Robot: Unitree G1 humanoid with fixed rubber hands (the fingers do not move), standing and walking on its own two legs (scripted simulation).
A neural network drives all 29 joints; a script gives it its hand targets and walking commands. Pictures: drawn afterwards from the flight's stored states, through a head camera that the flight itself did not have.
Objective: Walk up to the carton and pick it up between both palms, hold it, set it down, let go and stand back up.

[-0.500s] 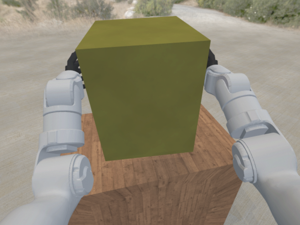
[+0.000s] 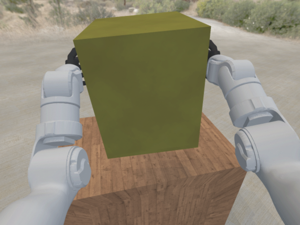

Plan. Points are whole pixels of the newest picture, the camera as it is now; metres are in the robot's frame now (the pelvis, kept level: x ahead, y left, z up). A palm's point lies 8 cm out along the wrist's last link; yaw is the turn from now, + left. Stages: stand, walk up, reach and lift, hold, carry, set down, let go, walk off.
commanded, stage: hold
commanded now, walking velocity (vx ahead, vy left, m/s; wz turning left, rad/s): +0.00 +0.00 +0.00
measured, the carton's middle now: (144, 80) +0.42 +0.00 +0.27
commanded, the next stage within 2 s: none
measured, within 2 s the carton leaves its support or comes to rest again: neither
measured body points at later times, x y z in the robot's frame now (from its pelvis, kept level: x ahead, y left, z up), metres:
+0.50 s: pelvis +0.00 +0.00 +0.00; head -0.10 +0.01 +0.44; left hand +0.38 +0.18 +0.31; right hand +0.39 -0.16 +0.32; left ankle +0.03 +0.10 -0.75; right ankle +0.01 -0.09 -0.75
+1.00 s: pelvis +0.01 +0.00 +0.00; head -0.10 +0.01 +0.44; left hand +0.38 +0.18 +0.31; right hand +0.39 -0.16 +0.32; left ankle +0.03 +0.10 -0.75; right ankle +0.01 -0.09 -0.75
